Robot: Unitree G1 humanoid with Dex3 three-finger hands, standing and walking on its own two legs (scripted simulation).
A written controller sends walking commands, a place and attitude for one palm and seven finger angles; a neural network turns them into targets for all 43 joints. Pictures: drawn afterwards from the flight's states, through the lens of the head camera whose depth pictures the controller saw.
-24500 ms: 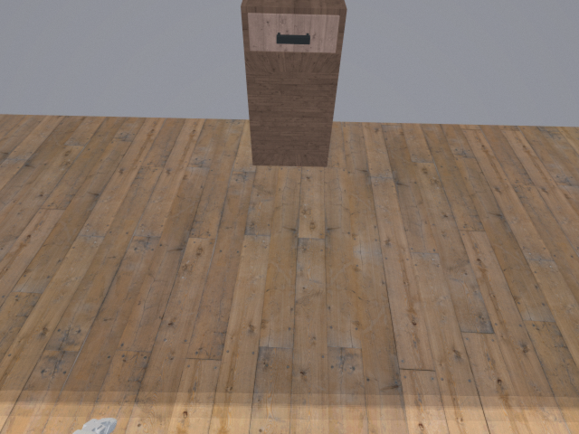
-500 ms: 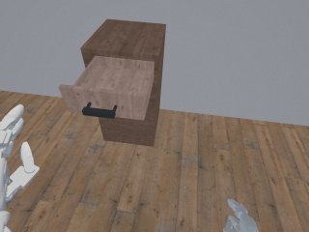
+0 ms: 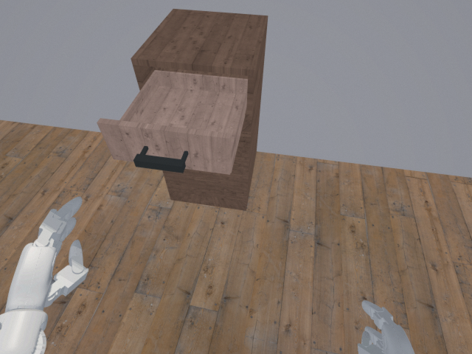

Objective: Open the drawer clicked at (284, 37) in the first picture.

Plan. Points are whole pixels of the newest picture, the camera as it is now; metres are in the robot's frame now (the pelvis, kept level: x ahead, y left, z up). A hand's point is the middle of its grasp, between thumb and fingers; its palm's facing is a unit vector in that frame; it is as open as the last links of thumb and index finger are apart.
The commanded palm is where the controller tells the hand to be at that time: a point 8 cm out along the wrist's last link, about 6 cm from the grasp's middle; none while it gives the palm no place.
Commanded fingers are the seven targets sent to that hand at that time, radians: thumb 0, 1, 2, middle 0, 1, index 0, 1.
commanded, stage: let the arm hang, fingers relaxed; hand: left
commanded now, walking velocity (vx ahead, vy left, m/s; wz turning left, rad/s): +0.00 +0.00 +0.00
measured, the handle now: (162, 157) +0.60 +0.24 -0.08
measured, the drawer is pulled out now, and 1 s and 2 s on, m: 0.30 0.30 0.30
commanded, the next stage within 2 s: look to check the result in 1.02 s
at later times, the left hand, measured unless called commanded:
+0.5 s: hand out of the picture -0.06 +0.19 -0.16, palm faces -0.01 -0.97 -0.23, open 7.3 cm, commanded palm none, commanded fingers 0.00 0.90 0.90 -0.20 -0.30 -0.20 -0.30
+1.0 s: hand out of the picture +0.01 +0.16 -0.17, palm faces -0.01 -0.98 -0.20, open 7.3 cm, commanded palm none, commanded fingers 0.00 0.90 0.90 -0.20 -0.30 -0.20 -0.30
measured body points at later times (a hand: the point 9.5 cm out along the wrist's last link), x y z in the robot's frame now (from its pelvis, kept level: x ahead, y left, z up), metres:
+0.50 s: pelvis -0.01 +0.00 +0.01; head +0.02 -0.01 +0.46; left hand -0.05 +0.24 -0.14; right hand -0.05 -0.22 -0.15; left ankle +0.00 +0.10 -0.73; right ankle +0.02 -0.10 -0.74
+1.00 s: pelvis +0.00 -0.01 +0.01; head +0.01 -0.02 +0.46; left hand +0.01 +0.21 -0.15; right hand -0.03 -0.21 -0.16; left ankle +0.00 +0.10 -0.73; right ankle +0.02 -0.10 -0.73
